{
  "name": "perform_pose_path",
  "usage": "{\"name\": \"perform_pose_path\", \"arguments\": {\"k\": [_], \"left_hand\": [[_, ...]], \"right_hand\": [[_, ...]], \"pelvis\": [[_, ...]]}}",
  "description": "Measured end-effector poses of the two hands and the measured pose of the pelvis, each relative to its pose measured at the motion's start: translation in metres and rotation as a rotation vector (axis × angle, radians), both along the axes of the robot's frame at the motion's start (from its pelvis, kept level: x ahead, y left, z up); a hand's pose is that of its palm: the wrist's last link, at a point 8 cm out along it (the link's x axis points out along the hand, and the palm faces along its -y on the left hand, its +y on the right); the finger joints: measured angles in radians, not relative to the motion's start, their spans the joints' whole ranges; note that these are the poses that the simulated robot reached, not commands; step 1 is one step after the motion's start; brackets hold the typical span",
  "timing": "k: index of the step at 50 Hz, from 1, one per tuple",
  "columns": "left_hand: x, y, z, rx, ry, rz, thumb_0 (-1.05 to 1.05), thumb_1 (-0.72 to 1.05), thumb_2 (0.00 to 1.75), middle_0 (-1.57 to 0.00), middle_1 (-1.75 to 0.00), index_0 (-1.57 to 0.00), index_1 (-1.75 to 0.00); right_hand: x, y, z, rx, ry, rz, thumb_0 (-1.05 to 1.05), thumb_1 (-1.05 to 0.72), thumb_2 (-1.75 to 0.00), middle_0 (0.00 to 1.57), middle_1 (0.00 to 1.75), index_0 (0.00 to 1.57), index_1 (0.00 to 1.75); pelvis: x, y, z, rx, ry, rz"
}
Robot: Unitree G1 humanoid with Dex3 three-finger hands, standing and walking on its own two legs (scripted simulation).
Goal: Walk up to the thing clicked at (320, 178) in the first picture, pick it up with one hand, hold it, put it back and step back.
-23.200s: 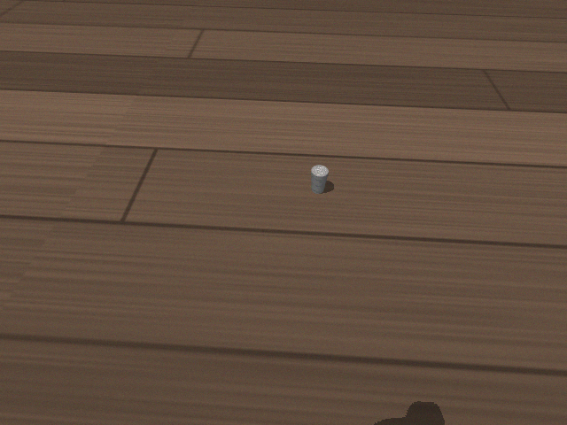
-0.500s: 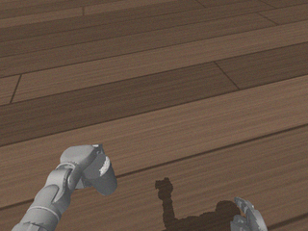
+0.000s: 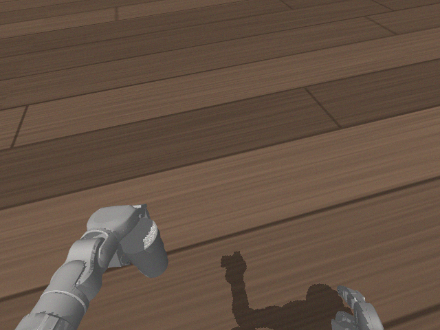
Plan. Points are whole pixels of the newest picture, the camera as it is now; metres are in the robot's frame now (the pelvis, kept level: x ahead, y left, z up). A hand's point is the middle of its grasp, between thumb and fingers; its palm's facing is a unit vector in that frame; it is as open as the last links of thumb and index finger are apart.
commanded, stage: hold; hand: left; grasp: from the side
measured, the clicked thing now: (146, 250) +0.30 +0.18 -0.08
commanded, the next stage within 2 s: crouch in 0.66 s
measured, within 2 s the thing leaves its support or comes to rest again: neither
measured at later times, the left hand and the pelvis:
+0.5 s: hand (122, 243) +0.29 +0.22 -0.02, palm faces -0.45 -0.07 -0.89, open 10.4 cm; pelvis +0.00 +0.00 +0.00, yaw +0 degrees
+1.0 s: hand (122, 249) +0.29 +0.22 -0.04, palm faces -0.46 -0.07 -0.89, open 10.4 cm; pelvis +0.01 +0.01 +0.00, yaw +0 degrees
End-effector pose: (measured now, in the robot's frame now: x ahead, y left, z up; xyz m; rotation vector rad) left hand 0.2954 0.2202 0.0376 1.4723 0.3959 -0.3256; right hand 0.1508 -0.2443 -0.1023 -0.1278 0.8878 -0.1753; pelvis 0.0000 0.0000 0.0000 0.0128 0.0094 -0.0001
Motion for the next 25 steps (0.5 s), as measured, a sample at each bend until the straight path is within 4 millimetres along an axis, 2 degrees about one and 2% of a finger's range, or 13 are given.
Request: {"name": "perform_pose_path", "arguments": {"k": [7, 18, 25], "left_hand": [[-0.0024, -0.0025, -0.0057, 0.007, 0.008, -0.016, -0.04, 0.02, 0.71, -0.79, -1.01, -0.46, -0.79], [0.0046, 0.0005, 0.003, 0.015, -0.024, 0.003, -0.03, 0.02, 0.71, -0.8, -1.0, -0.46, -0.79], [0.0029, 0.0011, -0.0025, 0.004, 0.005, -0.002, -0.03, 0.02, 0.71, -0.8, -0.99, -0.46, -0.78]], "right_hand": [[0.0007, -0.001, -0.0009, -0.005, 0.015, 0.002, 0.01, -0.91, -0.91, 0.2, 0.3, 0.2, 0.3], [0.0017, 0.0009, -0.002, 0.005, 0.023, -0.005, 0.01, -0.91, -0.91, 0.2, 0.3, 0.2, 0.3], [0.0027, 0.0025, -0.0001, 0.005, 0.02, -0.005, 0.01, -0.91, -0.91, 0.2, 0.3, 0.2, 0.3]], "pelvis": [[0.0008, -0.0004, 0.0002, 0.0, 0.003, 0.0], [0.003, 0.0005, 0.0009, -0.001, 0.001, 0.0], [0.0033, 0.0012, 0.0011, -0.001, 0.0, -0.001]]}}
